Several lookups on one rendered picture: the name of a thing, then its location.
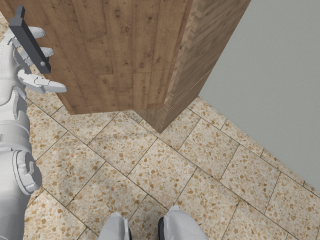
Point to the robot right thigh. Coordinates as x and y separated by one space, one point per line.
179 225

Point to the robot left hand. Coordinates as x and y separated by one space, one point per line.
12 62

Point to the robot left forearm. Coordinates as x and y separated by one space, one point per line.
14 122

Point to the left robot upper arm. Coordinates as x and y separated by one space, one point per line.
19 178

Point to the handle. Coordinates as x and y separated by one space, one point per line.
23 34

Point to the robot left shin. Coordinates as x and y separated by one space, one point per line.
115 214

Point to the cupboard door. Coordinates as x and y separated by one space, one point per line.
112 55

